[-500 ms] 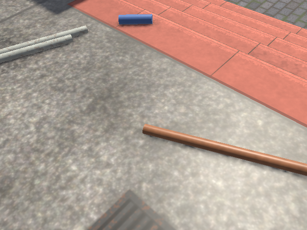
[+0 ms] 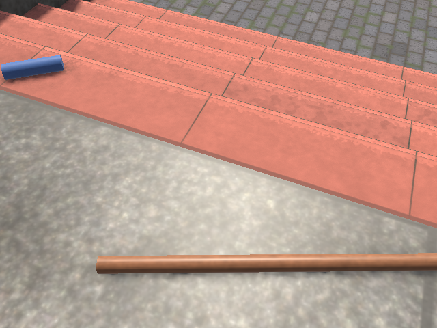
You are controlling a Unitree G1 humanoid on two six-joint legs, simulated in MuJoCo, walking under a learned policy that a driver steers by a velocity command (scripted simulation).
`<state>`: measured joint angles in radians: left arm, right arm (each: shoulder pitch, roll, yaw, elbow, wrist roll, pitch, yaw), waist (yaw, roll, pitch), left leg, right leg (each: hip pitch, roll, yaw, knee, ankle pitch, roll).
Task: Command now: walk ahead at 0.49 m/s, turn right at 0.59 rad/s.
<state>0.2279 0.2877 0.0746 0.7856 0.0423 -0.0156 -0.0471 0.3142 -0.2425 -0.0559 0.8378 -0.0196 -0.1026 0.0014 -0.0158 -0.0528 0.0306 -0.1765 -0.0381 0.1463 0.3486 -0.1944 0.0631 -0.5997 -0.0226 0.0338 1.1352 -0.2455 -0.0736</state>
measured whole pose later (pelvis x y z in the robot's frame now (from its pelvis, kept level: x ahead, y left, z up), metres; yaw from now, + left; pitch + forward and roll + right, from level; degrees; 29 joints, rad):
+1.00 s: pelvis +0.53 -0.10 +0.01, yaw -16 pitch +2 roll +3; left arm 0.44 0.24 0.03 1.04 0.00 -0.05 0.02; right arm 0.09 -0.18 -0.03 0.85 -0.04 -0.04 -0.02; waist 0.05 -0.04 0.04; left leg -0.13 -0.02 0.07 0.38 -0.54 0.14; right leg -0.39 -0.02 0.04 1.08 -0.45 -0.03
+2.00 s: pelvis +1.00 -0.26 -0.01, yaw +9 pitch +0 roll +0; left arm 0.10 0.24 0.01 0.72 0.04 -0.06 0.02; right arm 0.37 -0.30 -0.09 0.84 -0.02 -0.03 0.01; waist -0.06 0.03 0.01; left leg -0.29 -0.13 -0.14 0.93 -0.46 0.08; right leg -0.34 0.03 0.00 0.53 -0.19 -0.03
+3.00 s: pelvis +1.43 +0.00 -0.05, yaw +36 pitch +1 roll +3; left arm 0.13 0.28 0.04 0.69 0.03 -0.02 -0.06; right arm 0.44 -0.28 -0.04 0.84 -0.04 -0.08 -0.05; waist -0.07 -0.04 -0.01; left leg 0.01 -0.20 -0.08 0.57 -0.59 0.14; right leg -0.53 -0.01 0.06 0.52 0.26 -0.05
